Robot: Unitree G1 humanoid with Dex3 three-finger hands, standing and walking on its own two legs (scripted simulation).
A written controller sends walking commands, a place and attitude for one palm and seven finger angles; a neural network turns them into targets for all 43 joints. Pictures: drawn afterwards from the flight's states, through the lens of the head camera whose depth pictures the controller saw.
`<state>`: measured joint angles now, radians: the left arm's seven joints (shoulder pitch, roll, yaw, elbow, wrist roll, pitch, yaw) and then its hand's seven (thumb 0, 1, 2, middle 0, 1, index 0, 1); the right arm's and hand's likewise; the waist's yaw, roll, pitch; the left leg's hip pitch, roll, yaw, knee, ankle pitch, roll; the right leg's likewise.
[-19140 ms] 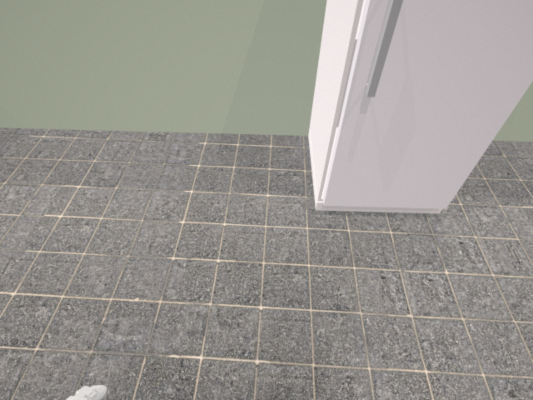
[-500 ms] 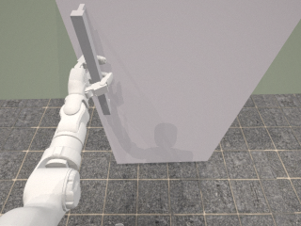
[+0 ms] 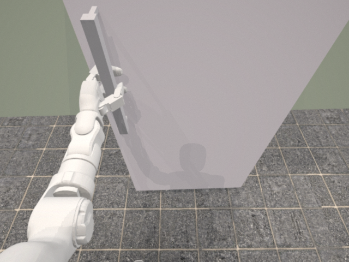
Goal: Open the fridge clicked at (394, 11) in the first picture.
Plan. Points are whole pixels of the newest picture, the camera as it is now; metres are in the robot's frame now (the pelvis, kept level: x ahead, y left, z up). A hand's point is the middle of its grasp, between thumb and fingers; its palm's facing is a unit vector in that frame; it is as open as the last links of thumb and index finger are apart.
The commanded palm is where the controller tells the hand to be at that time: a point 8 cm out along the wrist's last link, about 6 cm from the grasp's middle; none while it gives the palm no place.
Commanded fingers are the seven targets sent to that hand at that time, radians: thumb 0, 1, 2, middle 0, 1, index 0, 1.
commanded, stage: grip the handle and tug to test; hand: left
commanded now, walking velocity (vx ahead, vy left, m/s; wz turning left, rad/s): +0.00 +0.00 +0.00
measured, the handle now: (112, 83) +0.51 +0.16 +0.13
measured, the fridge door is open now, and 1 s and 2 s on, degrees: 0 1 8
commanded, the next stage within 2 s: pull the door a little, standing still in 0.32 s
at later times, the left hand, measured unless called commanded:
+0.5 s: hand (119, 98) +0.45 +0.13 +0.13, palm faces +0.02 -1.00 +0.00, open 5.9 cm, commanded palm +0.42 +0.18 +0.13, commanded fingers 0.00 0.90 0.90 -0.45 -1.40 -0.45 -1.40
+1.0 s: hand (116, 102) +0.44 +0.13 +0.13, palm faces -0.03 -1.00 -0.09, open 6.4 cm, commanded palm +0.41 +0.19 +0.12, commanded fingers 0.00 0.90 0.90 -0.45 -1.40 -0.45 -1.40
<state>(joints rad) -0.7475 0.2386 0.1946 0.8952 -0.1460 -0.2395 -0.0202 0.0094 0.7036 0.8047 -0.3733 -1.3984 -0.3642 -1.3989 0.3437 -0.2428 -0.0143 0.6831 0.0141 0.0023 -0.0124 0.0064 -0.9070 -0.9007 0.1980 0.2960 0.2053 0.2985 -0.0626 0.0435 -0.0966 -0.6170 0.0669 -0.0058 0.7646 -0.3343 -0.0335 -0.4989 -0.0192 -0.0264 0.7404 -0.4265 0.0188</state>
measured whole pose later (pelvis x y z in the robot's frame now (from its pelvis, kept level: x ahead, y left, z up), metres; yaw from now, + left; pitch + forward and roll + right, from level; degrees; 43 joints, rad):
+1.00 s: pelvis +0.12 +0.01 +0.03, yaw -5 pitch +8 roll -1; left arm 0.04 0.18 0.09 -0.04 -0.12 -0.05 -0.02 0.01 0.68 0.75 -0.27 -1.38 -0.27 -1.37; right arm 0.26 -0.21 0.01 0.55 0.00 0.02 -0.03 0.01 -0.91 -0.90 0.20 0.30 0.20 0.30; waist -0.02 0.05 -0.07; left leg -0.27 0.06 0.06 0.58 -0.30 0.00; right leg -0.20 -0.04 -0.03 0.57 -0.28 0.02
